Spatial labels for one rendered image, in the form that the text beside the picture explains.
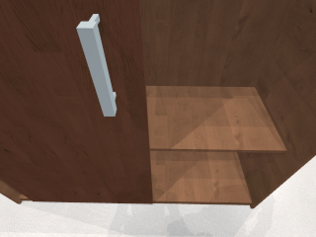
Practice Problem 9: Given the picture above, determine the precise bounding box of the handle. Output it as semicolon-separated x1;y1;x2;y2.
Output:
76;14;117;117

